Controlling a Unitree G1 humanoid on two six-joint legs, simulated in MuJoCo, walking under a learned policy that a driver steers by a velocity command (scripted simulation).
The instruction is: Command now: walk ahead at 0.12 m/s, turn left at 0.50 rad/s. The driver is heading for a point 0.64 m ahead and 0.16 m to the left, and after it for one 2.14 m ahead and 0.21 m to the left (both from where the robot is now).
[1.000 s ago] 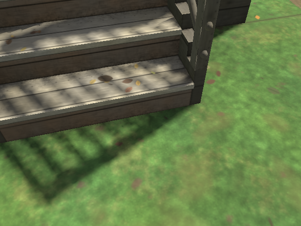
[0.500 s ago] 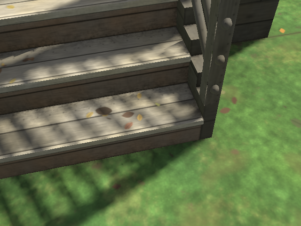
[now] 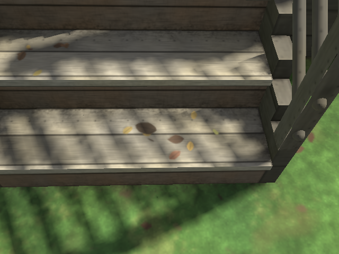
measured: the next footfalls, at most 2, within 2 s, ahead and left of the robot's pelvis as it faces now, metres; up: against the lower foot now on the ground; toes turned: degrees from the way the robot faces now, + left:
right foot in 0.36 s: +0.13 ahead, -0.15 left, +0.00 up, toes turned +18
left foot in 0.80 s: +0.07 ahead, +0.11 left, +0.00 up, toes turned +31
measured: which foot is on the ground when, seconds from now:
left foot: down 0.00-0.36, up 0.38-0.78, down 0.80-1.00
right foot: up 0.00-0.34, down 0.36-0.80, up 0.82-1.00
